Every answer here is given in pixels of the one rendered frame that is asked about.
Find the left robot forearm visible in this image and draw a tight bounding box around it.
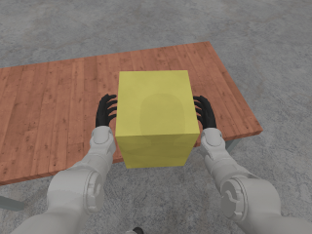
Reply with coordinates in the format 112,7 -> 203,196
46,126 -> 116,208

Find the robot left hand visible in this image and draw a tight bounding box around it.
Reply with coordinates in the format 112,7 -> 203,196
96,94 -> 118,128

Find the carton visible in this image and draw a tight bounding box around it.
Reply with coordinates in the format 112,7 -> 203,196
115,70 -> 200,169

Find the table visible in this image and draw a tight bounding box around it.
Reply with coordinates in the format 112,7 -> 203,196
0,41 -> 263,212

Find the right robot forearm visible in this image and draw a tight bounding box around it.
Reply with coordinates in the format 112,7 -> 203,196
199,128 -> 282,210

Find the right robot upper arm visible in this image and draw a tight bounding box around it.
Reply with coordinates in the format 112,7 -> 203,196
220,177 -> 312,234

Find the robot right hand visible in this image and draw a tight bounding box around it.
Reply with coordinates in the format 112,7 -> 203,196
193,96 -> 217,130

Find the left robot upper arm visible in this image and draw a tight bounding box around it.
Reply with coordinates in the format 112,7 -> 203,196
11,170 -> 104,234

